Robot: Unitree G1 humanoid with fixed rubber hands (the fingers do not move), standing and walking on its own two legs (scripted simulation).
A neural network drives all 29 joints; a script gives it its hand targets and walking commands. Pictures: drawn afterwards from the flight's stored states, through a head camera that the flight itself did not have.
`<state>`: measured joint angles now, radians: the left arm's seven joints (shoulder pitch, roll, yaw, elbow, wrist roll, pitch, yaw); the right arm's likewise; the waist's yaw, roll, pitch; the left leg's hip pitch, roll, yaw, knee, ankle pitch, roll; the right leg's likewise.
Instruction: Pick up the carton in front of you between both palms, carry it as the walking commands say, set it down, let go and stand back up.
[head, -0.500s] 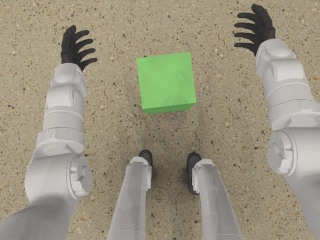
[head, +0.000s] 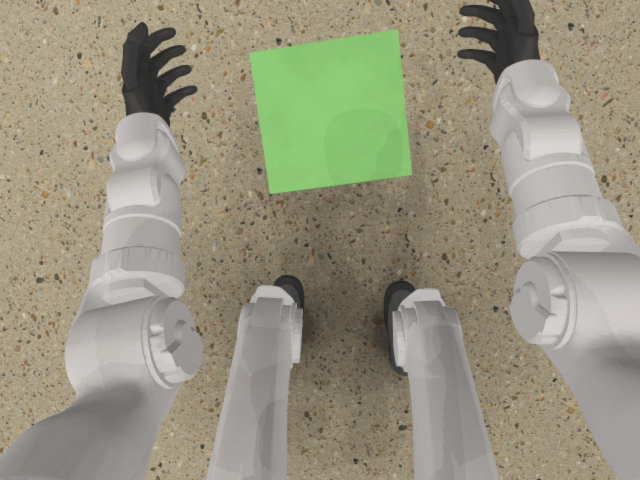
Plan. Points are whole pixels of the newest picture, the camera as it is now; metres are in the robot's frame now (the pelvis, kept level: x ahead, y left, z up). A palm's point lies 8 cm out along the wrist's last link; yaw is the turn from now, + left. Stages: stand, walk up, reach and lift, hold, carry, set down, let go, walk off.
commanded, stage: reach and lift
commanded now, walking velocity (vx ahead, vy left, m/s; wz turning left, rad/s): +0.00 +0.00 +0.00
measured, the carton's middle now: (332, 128) +0.50 +0.02 -0.44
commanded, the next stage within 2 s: none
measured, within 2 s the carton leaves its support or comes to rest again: leaves its support in 1.36 s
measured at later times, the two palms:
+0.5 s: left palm (215, 137) +0.48 +0.20 -0.35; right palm (452, 105) +0.52 -0.16 -0.35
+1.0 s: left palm (228, 130) +0.49 +0.19 -0.36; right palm (436, 107) +0.52 -0.14 -0.36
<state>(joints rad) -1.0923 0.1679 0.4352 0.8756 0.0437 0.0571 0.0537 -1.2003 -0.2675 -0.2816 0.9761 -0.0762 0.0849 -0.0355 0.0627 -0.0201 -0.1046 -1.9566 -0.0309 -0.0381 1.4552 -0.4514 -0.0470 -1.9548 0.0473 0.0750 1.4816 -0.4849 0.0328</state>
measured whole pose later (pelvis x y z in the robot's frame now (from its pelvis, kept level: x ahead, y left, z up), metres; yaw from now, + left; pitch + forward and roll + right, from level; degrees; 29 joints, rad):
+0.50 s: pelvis -0.06 +0.00 -0.17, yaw +0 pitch +40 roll +1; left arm -1.46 0.32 0.22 1.11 -0.17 0.08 0.12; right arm -1.57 -0.43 -0.05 1.19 0.17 0.10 -0.07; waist 0.07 0.01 0.35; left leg -2.27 -0.04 -0.04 2.10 -0.53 -0.06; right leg -2.27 0.07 0.06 2.13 -0.56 0.05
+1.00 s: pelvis -0.05 +0.00 -0.19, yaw +0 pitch +38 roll +1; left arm -1.49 0.32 0.14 1.15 -0.22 0.04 0.12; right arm -1.56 -0.37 0.00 1.18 0.20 0.07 -0.10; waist 0.05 0.00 0.38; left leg -2.27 -0.03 -0.03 2.17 -0.56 -0.05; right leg -2.26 0.05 0.05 2.20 -0.60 0.04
